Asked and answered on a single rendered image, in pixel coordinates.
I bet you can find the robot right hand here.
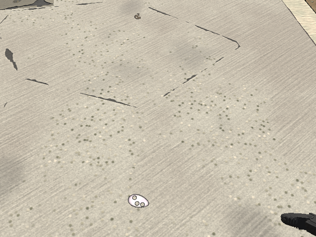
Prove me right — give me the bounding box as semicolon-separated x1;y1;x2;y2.
280;212;316;236

